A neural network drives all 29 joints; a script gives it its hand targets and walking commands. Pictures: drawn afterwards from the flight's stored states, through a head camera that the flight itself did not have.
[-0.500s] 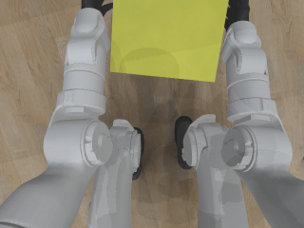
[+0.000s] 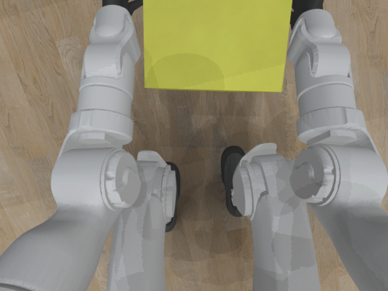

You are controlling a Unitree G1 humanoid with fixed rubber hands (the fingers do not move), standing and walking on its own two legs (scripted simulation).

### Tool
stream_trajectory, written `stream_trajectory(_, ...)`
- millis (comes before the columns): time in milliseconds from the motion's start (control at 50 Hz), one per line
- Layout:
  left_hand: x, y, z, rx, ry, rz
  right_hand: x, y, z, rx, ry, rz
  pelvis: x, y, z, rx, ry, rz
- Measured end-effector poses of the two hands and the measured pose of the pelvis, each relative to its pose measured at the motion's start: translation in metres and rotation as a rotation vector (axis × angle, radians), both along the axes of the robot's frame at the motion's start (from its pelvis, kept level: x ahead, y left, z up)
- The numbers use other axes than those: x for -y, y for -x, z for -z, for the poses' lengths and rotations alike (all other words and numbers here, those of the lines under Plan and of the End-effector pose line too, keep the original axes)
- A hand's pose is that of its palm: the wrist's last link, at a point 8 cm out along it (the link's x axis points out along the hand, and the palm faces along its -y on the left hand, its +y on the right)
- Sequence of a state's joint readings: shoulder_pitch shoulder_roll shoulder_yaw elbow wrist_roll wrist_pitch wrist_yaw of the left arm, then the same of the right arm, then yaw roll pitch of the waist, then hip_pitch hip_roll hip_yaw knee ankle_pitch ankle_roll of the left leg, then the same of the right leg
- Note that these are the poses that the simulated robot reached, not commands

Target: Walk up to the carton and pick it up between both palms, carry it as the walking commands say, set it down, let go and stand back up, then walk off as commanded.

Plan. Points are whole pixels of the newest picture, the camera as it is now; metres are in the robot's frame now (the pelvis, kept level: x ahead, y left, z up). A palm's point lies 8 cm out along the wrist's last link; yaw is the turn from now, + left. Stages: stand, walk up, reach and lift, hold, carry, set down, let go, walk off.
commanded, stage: set down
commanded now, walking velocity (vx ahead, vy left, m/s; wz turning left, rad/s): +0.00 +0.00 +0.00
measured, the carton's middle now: (208, 21) +0.55 -0.04 -0.23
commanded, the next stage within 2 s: none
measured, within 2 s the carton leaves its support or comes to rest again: neither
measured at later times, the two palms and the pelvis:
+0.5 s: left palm (126, 16) +0.54 +0.10 -0.17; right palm (304, 11) +0.53 -0.19 -0.17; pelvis +0.00 +0.00 -0.01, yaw +0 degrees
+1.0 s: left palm (128, 16) +0.54 +0.10 -0.17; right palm (305, 11) +0.53 -0.19 -0.17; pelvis +0.00 +0.00 -0.02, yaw +0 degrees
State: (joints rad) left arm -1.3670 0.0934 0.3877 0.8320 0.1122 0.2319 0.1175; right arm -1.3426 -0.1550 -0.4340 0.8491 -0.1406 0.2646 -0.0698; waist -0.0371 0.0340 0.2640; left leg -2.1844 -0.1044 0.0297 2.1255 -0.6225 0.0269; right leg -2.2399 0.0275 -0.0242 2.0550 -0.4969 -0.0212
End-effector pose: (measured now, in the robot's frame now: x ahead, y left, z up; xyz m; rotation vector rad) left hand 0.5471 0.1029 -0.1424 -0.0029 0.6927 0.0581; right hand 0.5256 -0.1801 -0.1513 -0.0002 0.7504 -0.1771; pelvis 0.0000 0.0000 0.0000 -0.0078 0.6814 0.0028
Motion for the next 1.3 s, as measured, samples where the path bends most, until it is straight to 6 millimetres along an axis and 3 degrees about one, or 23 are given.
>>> stream_trajectory(560, 0.005, 0.003, 0.031, -0.025, 0.018, 0.015, 0.009, -0.01, 0.021, -0.015, 0.01, -0.027, 0.0, -0.001, 0.014, -0.007, 0.002, 0.0)
stream_trajectory(1300, 0.004, 0.001, 0.033, -0.004, 0.008, 0.058, 0.011, -0.009, 0.024, 0.002, 0.019, -0.039, 0.0, 0.0, 0.019, 0.009, 0.005, -0.001)
